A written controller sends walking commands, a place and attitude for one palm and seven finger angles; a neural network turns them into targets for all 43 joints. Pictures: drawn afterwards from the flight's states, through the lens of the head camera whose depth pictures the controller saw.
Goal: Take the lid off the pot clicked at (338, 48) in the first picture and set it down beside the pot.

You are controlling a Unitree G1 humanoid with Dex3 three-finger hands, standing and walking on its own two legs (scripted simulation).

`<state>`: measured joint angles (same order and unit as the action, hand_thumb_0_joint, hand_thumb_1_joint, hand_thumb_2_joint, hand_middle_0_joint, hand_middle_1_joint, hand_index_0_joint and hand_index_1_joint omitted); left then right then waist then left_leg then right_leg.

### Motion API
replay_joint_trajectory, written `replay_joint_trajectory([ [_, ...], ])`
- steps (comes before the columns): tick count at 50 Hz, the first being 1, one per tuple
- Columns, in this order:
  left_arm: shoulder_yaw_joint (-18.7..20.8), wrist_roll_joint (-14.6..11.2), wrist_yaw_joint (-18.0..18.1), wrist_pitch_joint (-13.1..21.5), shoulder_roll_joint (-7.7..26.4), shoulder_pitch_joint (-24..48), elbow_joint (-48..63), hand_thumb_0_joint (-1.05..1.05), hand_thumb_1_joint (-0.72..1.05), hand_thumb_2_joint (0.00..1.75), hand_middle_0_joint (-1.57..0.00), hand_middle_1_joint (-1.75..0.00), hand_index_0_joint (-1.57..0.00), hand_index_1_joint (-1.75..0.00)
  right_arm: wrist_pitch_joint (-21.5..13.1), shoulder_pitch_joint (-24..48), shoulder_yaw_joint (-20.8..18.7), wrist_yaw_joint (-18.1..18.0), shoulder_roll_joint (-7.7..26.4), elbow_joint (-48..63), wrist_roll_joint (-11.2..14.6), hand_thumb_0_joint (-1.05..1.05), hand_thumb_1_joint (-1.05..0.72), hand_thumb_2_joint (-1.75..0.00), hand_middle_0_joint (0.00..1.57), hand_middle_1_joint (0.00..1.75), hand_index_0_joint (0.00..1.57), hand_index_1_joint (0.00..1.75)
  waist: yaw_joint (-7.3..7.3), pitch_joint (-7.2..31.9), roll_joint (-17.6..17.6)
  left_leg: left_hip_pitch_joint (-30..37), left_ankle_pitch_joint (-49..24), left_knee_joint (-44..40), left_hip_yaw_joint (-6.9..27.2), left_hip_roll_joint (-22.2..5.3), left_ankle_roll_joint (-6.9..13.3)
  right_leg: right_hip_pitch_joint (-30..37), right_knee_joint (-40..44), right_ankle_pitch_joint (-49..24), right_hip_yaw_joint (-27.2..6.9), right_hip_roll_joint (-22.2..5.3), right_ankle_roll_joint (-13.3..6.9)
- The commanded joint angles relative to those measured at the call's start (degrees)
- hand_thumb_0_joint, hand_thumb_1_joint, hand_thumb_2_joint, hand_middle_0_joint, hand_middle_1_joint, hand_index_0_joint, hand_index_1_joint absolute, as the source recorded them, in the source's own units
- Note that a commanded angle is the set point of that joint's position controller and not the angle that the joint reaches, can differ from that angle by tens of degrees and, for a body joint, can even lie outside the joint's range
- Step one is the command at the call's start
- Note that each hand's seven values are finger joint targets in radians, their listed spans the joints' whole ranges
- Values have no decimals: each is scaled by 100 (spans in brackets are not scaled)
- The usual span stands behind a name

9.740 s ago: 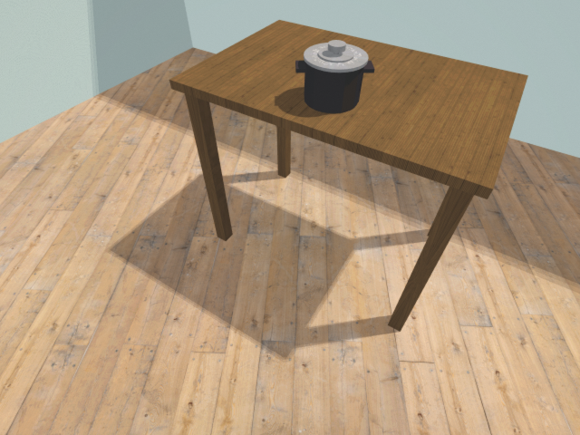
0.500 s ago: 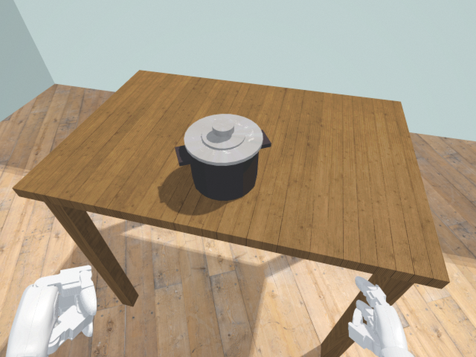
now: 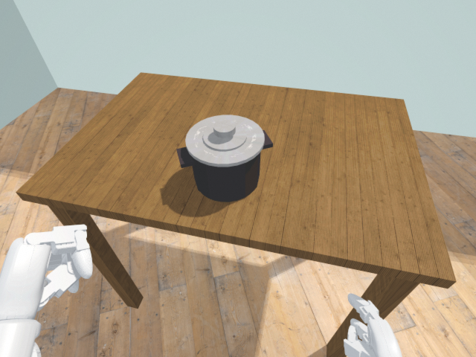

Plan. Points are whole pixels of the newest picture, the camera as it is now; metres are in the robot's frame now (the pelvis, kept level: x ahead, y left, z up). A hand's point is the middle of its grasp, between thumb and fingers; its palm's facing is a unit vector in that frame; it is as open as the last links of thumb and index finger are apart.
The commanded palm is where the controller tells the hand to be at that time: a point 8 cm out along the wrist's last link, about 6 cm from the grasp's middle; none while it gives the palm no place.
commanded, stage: reach forward and open the fingers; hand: left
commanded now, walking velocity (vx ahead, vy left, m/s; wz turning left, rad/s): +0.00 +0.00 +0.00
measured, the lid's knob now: (224, 128) +0.51 +0.11 +0.13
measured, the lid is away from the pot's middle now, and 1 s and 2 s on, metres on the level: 0.00 0.00 0.00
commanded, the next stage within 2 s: move the open hand above the knob in 1.04 s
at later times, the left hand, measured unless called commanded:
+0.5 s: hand (66, 252) +0.19 +0.26 +0.14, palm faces -0.19 -0.02 -0.98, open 4.7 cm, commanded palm +0.18 +0.26 +0.21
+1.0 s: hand (76, 211) +0.24 +0.26 +0.17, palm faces -0.13 -0.02 -0.99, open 9.8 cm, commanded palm +0.22 +0.26 +0.25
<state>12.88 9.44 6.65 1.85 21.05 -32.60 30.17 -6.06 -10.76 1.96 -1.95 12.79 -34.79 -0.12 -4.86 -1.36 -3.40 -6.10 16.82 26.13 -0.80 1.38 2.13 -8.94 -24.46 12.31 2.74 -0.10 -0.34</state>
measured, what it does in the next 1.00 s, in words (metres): stands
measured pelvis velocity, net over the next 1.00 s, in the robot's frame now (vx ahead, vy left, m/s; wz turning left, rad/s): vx -0.04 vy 0.01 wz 0.01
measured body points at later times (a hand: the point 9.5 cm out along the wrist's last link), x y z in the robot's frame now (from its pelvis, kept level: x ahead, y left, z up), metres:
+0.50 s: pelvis -0.02 -0.01 +0.00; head -0.01 -0.05 +0.45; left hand +0.20 +0.26 +0.20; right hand +0.22 -0.23 -0.09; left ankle -0.03 +0.09 -0.74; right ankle +0.01 -0.12 -0.74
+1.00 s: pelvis -0.04 +0.01 +0.00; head -0.03 -0.03 +0.45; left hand +0.24 +0.26 +0.23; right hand +0.17 -0.21 -0.09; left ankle -0.03 +0.09 -0.74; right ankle +0.01 -0.12 -0.74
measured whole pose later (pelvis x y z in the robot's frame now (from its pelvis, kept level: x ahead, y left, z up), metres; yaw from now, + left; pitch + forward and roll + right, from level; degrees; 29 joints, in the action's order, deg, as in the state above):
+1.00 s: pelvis -0.04 +0.01 +0.00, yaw +1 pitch -2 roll +0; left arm 5.9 38.8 -24.9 -0.7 41.6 5.4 13.8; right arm 3.7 -7.3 1.6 0.8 17.2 -32.1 2.9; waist -3.6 -2.3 -6.2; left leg -10.7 11.2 23.5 -0.9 3.5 3.7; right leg -13.4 -22.2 7.2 2.6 -2.2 0.8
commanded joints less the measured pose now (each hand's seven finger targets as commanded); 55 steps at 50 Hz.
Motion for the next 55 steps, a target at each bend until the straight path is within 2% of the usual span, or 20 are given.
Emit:
replay_joint_trajectory([
  [1, 427, 1919, 406, -338, 1512, 539, 1395, 0, 77, 97, -126, -136, -126, -136, 278, 1067, -329, 76, 811, 1240, -74, 0, -90, -90, 20, 30, 20, 30, -82, 334, -558, -807, -1607, -424, 323, -249, -319, -138, -47, -486, -321, -2, -316],
  [5, 593, 3103, 162, -808, 2145, 432, 1069, 0, 64, 107, -122, -122, -122, -122, 878, 1354, -349, 167, 987, 1440, 2, 0, -90, -90, 20, 30, 20, 30, -128, 779, 152, -955, -1335, -373, 241, -218, -139, 95, -50, -529, -537, 51, -305],
  [9, 625, 3439, -356, -929, 2698, 905, 963, 0, 52, 115, -118, -107, -118, -107, 1040, 1537, -326, 148, 1047, 1516, 132, 0, -90, -90, 20, 30, 20, 30, -76, 1348, 54, -745, -1322, -323, 282, -197, -14, 339, 13, -675, -590, -72, -182],
  [12, 700, 3279, -863, -867, 2973, 931, 661, 0, 42, 122, -116, -97, -116, -97, 1004, 1422, -336, 107, 1048, 1401, 184, 0, -90, -90, 20, 30, 20, 30, -65, 1390, 93, -528, -1769, -276, 317, -163, 27, 409, 129, -1205, -491, -151, -86],
  [17, 655, 2963, -1749, -600, 3287, 1917, 20, 0, 26, 132, -110, -79, -110, -79, 914, 1365, -317, 41, 1051, 1239, 260, 0, -90, -90, 20, 30, 20, 30, 125, 581, 339, -582, -1556, -368, 276, -90, 99, 65, 428, -1043, -267, -162, 31],
  [21, 811, 2841, -2186, -259, 3751, 2774, 419, 0, 14, 138, -105, -65, -105, -65, 737, 1320, -287, -16, 1047, 1284, 227, 0, -90, -90, 20, 30, 20, 30, 64, 1251, -193, -85, -1941, -366, 347, -55, 117, 376, 477, -1251, -213, -187, 48],
  [24, 1087, 2864, -2430, -121, 4053, 2833, -8, 0, 5, 141, -102, -54, -102, -54, 678, 1219, -245, 0, 1042, 1220, 171, 0, -90, -90, 20, 30, 20, 30, 26, 1380, -82, -77, -2049, -358, 344, -2, 115, 509, 505, -1311, -163, -180, 44],
  [26, 1090, 2854, -2625, -54, 4022, 3153, -624, 0, 0, 142, -99, -47, -99, -47, 781, 1198, -275, 22, 1075, 1089, 201, 0, -90, -90, 20, 30, 20, 30, 97, 734, 160, -267, -1704, -484, 314, -26, 99, 204, 648, -948, -80, -150, 42],
  [28, 995, 2809, -2702, -69, 3815, 3140, -842, 0, -6, 143, -96, -40, -96, -40, 742, 1295, -326, 97, 1091, 1201, 268, 0, -90, -90, 20, 30, 20, 30, 127, 571, -11, -236, -1576, -461, 309, -26, 98, 12, 689, -815, -165, -22, -13],
  [31, 564, 2531, -2835, 147, 3562, 3904, -268, 0, -14, 145, -93, -29, -93, -29, 700, 1308, -328, 121, 1050, 1281, 250, 0, -90, -90, 20, 30, 20, 30, 114, 1089, -164, -54, -1485, -574, 329, 25, 102, 208, 673, -662, -43, -111, 33],
  [33, 558, 2622, -2858, 136, 3502, 3527, -149, 0, -20, 146, -90, -22, -90, -22, 569, 1385, -340, 185, 1029, 1432, 233, 0, -90, -90, 20, 30, 20, 30, 70, 1383, -233, 124, -1656, -458, 362, 26, 108, 245, 609, -828, -133, -8, -6],
  [34, 648, 2659, -2895, 205, 3812, 4096, -18, 0, -23, 147, -89, -19, -89, -19, 631, 1274, -309, 155, 1027, 1328, 204, 0, -90, -90, 20, 30, 20, 30, 59, 1702, -130, 82, -1653, -523, 330, 66, 126, 416, 597, -763, -70, -105, 30],
  [38, 1412, 2998, -2722, 125, 4594, 4613, -981, 0, -31, 148, -85, -8, -85, -8, 666, 1233, -303, 122, 1096, 1170, 235, 0, -90, -90, 20, 30, 20, 30, 35, 1074, -3, -241, -1153, -641, 424, -51, 80, 147, 656, -179, -140, -11, -68],
  [41, 750, 2809, -2752, 75, 3933, 5201, -1419, 0, -30, 147, -84, -8, -84, -8, 724, 1230, -286, 126, 1052, 1157, 276, 0, -90, -90, 20, 30, 20, 30, 83, 784, -164, -419, -846, -780, 417, -33, 35, -53, 660, 89, -18, -100, -67],
  [45, -144, 2680, -2966, -92, 3103, 4887, -721, 0, -30, 146, -84, -8, -84, -8, 636, 1381, -341, 287, 991, 1411, 298, 0, -90, -90, 20, 30, 20, 30, 71, 1375, -252, -128, -1108, -739, 449, -9, 39, 131, 470, -292, -39, -72, -67],
  [48, 352, 3036, -2933, -269, 3766, 5081, -760, 0, -31, 147, -85, -8, -85, -8, 630, 1396, -321, 293, 1082, 1401, 310, 0, -90, -90, 20, 30, 20, 30, 110, 1229, -33, -261, -852, -708, 498, -62, 52, 68, 442, -119, -106, 39, -93],
  [49, 579, 3170, -2934, -203, 4333, 6172, -492, 0, -31, 148, -85, -8, -85, -8, 682, 1357, -270, 246, 1089, 1266, 283, 0, -90, -90, 20, 30, 20, 30, 91, 1575, -137, -297, -796, -868, 589, -77, 53, 299, 415, -54, -75, -68, -85],
  [50, 859, 3324, -2874, -220, 4671, 6454, -938, 0, -31, 148, -85, -8, -85, -8, 663, 1370, -265, 172, 1056, 1166, 260, 0, -90, -90, 20, 30, 20, 30, 46, 1366, -121, -402, -802, -835, 607, -111, 52, 222, 390, 52, -98, -81, -120],
  [53, 959, 3283, -2801, -306, 4637, 6739, -1497, 0, -31, 148, -85, -8, -85, -8, 656, 1245, -258, 157, 1086, 1196, 302, 0, -90, -90, 20, 30, 20, 30, 96, 1281, -365, -275, -1097, -692, 610, -45, 30, 102, 413, -122, -126, 1, -200],
  [55, 436, 3055, -2955, -358, 4023, 6767, -1690, 0, -31, 148, -85, -8, -85, -8, 675, 1272, -260, 204, 1015, 1203, 291, 0, -90, -90, 20, 30, 20, 30, 52, 1352, -373, -255, -1255, -747, 604, -34, 0, 98, 361, -281, -40, -78, -187],
])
